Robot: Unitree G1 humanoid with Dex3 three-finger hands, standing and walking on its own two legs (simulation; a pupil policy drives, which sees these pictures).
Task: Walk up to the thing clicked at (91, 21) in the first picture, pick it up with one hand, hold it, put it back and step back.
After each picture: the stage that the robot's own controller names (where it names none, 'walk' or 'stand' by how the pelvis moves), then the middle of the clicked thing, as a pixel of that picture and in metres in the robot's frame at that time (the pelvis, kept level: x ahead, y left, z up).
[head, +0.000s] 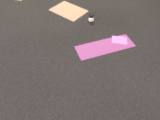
stand; (91, 18) +1.91 -0.14 -0.72
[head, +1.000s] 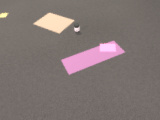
walk; (76, 28) +1.77 +0.20 -0.71
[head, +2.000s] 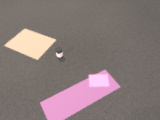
walk; (59, 53) +1.20 +0.30 -0.71
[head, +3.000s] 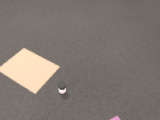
walk; (62, 88) +0.76 +0.19 -0.71
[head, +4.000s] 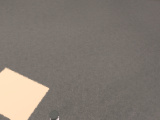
walk; (54, 117) +0.50 +0.17 -0.70
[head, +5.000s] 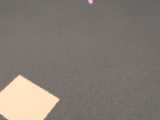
stand; out of the picture +0.44 +0.16 -0.72
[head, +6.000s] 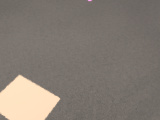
stand; out of the picture +0.43 +0.15 -0.73
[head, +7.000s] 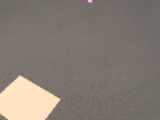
stand; out of the picture +0.43 +0.15 -0.73
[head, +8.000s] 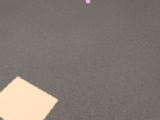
stand; out of the picture +0.43 +0.17 -0.73
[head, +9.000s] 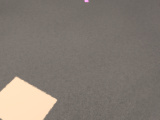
stand; out of the picture +0.42 +0.17 -0.73
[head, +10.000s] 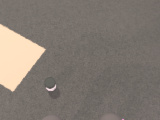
go down; (50, 84) +0.48 +0.16 -0.54
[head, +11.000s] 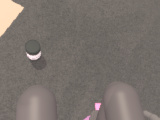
go down; (33, 51) +0.53 +0.19 -0.32
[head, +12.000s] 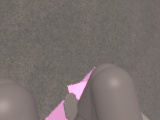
close in; out of the picture +0.51 +0.24 -0.24
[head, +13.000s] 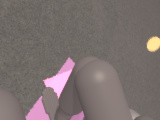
close; out of the picture +0.51 +0.26 -0.23
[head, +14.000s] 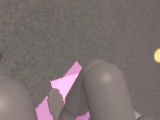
lift; out of the picture +0.45 +0.18 -0.26
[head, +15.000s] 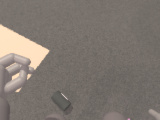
close; (61, 100) +0.40 +0.11 -0.54
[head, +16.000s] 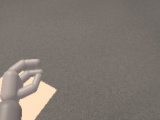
close; out of the picture +0.33 +0.13 -0.70
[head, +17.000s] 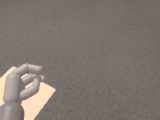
stand; out of the picture +0.31 +0.16 -0.70
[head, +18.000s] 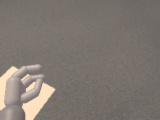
stand; out of the picture +0.30 +0.18 -0.70
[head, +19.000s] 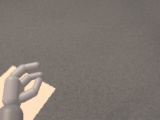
stand; out of the picture +0.28 +0.20 -0.70
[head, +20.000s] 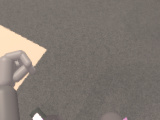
crouch; (40, 118) +0.29 +0.22 -0.55
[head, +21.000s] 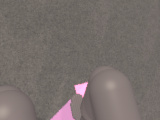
lower; out of the picture +0.30 +0.26 -0.28
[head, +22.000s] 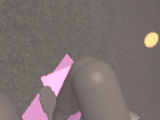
lower; out of the picture +0.27 +0.29 -0.26
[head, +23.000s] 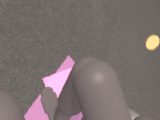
lower; out of the picture +0.26 +0.30 -0.26
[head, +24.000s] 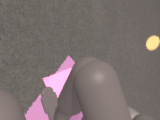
lower; out of the picture +0.26 +0.30 -0.26
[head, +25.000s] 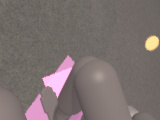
lower; out of the picture +0.26 +0.30 -0.26
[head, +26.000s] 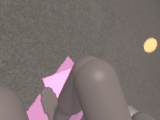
open; out of the picture +0.26 +0.29 -0.25
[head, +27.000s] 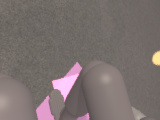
stand; out of the picture +0.25 +0.30 -0.26
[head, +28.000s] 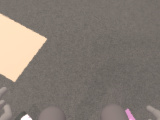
walk; out of the picture +0.23 +0.29 -0.52
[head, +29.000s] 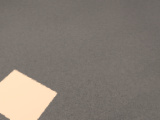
stand; out of the picture +0.16 +0.30 -0.69
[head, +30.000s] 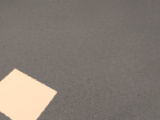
stand; out of the picture +0.15 +0.32 -0.69
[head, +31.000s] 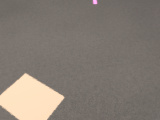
stand; out of the picture +0.16 +0.31 -0.74
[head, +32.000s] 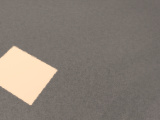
walk; out of the picture +0.20 +0.28 -0.73
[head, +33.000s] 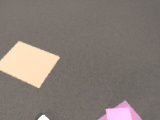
walk; out of the picture +0.39 +0.31 -0.72
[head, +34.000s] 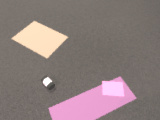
stand; (48, 82) +0.74 +0.29 -0.72
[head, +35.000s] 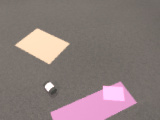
stand; (50, 87) +0.77 +0.29 -0.74
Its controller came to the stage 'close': yes
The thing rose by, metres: 0.01
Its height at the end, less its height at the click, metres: -0.02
